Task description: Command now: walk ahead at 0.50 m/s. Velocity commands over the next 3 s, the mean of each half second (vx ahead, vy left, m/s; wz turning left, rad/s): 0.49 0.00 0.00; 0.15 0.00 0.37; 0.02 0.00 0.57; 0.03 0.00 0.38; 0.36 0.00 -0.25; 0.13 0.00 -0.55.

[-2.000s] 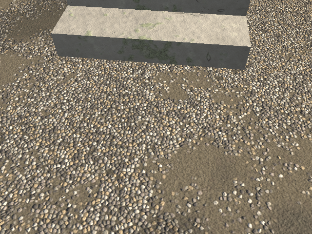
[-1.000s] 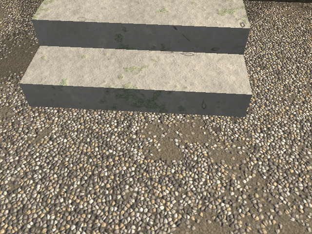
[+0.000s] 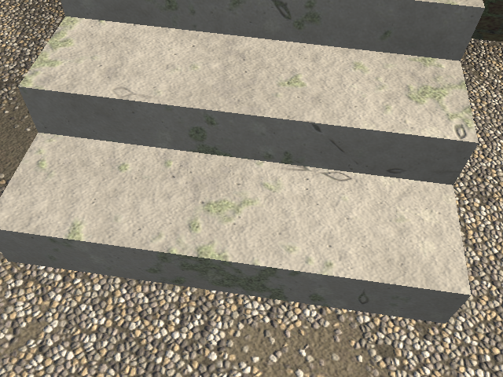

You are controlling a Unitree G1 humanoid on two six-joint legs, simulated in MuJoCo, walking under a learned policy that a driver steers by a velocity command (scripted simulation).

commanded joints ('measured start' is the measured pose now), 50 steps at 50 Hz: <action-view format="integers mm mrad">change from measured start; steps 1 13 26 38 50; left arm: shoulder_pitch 60 -312 -93 -62 -233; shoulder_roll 48 21 43 107 132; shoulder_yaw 8 -13 9 12 43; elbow -28 -136 -56 -38 -157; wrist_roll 21 4 -12 -3 -41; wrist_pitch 15 22 -22 9 85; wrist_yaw -13 -22 12 60 76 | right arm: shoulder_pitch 93 283 222 16 -40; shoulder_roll -79 -101 -19 -21 -222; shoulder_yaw -15 -7 7 -1 -74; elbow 2 98 106 16 -116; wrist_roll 14 18 14 0 42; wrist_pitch -19 -24 9 80 61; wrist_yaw -3 -17 -34 -20 -41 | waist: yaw -2 -71 -39 -40 -61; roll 113 95 -15 -89 141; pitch -97 32 -76 -108 -129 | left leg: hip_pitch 196 290 -132 -56 223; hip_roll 252 215 74 59 313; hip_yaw -280 -135 -130 -27 -462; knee -277 -349 666 328 -134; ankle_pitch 155 215 -254 -91 467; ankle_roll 118 126 -11 -50 263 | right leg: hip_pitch -134 -245 258 205 -255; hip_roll -68 -58 -278 -247 10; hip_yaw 25 -62 160 -118 43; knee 2 -458 -836 -799 67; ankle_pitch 65 319 780 785 -253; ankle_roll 5 53 -139 -123 122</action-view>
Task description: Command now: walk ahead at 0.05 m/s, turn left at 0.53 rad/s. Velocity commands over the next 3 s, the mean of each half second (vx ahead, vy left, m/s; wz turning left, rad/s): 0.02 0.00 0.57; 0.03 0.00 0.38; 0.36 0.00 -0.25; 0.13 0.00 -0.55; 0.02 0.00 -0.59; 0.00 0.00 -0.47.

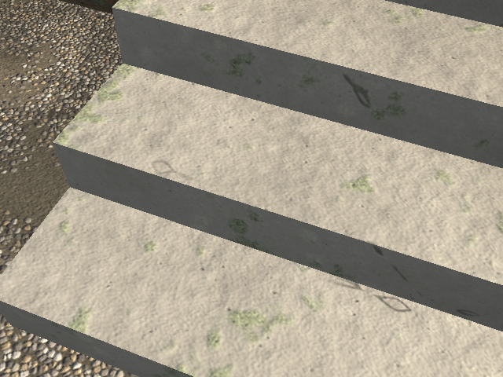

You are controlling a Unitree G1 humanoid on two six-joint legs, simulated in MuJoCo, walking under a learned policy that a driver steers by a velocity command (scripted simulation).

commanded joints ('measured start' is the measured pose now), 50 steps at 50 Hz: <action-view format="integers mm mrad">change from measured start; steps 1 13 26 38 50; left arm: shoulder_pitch -99 -110 -157 -40 22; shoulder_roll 145 102 150 253 135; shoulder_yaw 40 30 29 52 10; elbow -103 -111 -174 -149 -98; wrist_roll -22 -19 7 -31 21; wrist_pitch -9 -25 -51 -25 23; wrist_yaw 24 25 8 -13 -91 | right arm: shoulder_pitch -76 -69 29 -36 54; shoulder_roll -214 -222 -244 -155 -163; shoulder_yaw -59 -58 -83 -34 -8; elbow -115 -178 -209 -303 -218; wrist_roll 35 19 27 30 -18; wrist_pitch -22 15 34 50 15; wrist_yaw -25 -43 -22 8 14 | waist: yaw -8 -19 -48 39 6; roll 111 184 -69 -181 212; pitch -131 -155 -140 -122 -63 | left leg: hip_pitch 218 97 -314 -54 184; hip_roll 310 179 -36 36 216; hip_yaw -402 -448 -194 -13 -287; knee -237 -274 649 85 -425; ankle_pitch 492 66 -176 -91 -120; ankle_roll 207 122 -127 -126 77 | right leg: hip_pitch -268 -107 253 265 -85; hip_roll -3 65 -259 -265 -25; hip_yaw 189 198 352 185 74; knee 211 -192 -628 -598 -68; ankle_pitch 9 185 648 665 170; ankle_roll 38 77 -190 -201 4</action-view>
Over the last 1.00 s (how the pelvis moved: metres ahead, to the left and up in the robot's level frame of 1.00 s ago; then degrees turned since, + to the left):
0.33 -0.01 -0.01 14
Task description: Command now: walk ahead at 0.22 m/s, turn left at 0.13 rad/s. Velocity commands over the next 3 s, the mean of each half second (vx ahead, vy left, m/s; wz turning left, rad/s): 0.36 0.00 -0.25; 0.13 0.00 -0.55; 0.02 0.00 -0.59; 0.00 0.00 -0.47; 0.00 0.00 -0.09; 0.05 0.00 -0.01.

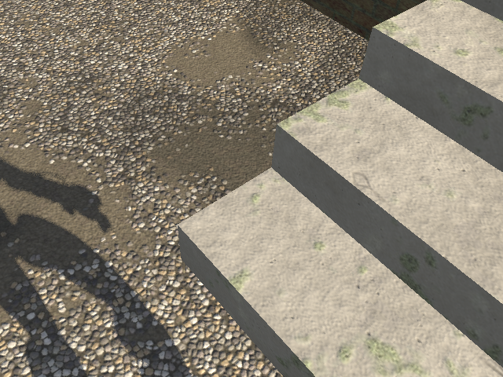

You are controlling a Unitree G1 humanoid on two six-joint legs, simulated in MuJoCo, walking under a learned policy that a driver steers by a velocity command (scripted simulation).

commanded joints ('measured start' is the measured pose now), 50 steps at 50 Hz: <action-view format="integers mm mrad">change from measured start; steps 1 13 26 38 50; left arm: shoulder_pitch -14 288 202 119 36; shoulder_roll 74 118 83 52 27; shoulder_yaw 15 20 35 38 18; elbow -49 44 -3 -126 -261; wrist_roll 5 5 -17 21 -51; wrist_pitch -8 -78 -77 23 51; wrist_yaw -26 0 23 20 31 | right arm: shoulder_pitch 40 -60 -159 -70 -92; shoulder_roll -164 -66 -65 -95 -197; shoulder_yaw -41 -15 7 12 -51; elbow -17 -16 -52 -53 -88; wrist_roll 2 -1 7 -1 67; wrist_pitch -18 -64 -68 -33 -7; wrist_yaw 4 2 0 -69 -74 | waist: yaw -33 91 16 12 -11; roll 216 -148 -84 182 160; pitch -11 43 -17 -57 -104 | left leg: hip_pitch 87 -308 -250 -108 -105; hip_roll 216 64 -34 280 369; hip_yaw -240 73 89 -140 -36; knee -259 219 311 -129 -58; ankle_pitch -207 -293 88 179 75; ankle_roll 132 42 -84 178 175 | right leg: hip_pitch -61 457 263 -84 155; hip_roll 20 -143 21 99 30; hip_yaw -12 384 181 44 -46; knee -64 -707 -535 566 -202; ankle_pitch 47 -222 1067 -52 21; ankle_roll -24 -234 -170 16 -57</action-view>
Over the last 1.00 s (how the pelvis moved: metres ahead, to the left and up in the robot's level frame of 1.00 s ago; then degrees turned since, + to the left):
-0.05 0.03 0.01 28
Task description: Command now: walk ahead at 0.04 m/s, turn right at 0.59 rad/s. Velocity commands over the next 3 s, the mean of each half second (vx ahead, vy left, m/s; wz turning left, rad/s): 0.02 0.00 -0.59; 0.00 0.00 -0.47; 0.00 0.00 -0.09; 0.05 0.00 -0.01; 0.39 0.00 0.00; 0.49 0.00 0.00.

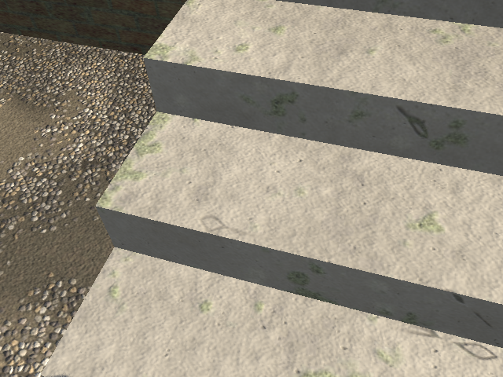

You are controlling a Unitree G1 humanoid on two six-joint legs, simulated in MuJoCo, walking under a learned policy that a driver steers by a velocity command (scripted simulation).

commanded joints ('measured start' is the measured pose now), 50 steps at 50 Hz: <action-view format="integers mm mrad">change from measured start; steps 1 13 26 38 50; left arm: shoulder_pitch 72 1 -43 -12 -30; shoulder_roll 102 144 160 147 76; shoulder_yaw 30 29 61 73 23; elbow -63 -186 -234 -188 -156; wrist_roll -10 19 1 -10 0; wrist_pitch -2 -63 -30 -44 -62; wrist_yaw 26 62 61 48 23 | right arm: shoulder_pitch -78 -113 -134 -126 -21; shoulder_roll -156 -53 -55 -69 -121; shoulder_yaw -51 -47 -39 -41 -50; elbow -90 -130 -127 -161 -111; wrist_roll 45 2 28 -15 11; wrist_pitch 7 -2 -21 -34 -33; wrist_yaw -10 11 33 7 29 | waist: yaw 29 19 34 28 -1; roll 47 -103 -192 76 157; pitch -123 -143 -162 -67 -120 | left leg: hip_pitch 17 -414 -94 133 181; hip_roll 263 -69 -113 158 200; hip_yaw -227 -238 -258 -339 -334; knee -113 873 246 -169 -146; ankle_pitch -18 -185 -296 199 194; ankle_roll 135 -189 -136 163 195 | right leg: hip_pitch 141 287 230 -335 59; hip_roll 19 -175 -130 93 26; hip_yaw -43 386 573 146 30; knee -240 -370 -381 629 -320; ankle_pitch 65 815 723 85 109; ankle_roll -48 -252 -210 122 49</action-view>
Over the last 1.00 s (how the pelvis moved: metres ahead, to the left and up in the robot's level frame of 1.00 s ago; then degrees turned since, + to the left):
0.20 -0.01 -0.02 -30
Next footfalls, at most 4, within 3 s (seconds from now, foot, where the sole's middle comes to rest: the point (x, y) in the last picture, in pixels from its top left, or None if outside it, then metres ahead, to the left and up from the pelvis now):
0.04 right None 0.01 -0.10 -0.77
0.62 left None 0.05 0.11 -0.77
1.06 right None -0.10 -0.09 -0.77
2.56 right None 0.08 -0.23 -0.77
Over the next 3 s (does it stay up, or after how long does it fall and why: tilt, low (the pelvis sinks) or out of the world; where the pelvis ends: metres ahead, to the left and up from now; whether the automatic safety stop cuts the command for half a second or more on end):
stays up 0.24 -0.18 0.08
